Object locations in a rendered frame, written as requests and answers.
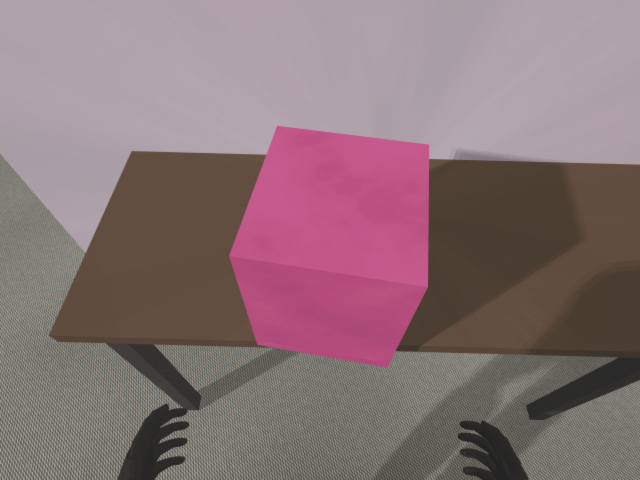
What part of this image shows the table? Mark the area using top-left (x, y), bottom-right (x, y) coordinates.
top-left (49, 151), bottom-right (640, 420)

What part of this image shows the carton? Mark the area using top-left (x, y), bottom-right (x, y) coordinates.
top-left (229, 126), bottom-right (429, 368)

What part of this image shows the left robot hand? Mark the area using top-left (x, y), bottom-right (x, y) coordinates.
top-left (117, 404), bottom-right (189, 480)

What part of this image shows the right robot hand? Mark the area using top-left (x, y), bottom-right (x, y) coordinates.
top-left (458, 421), bottom-right (529, 480)

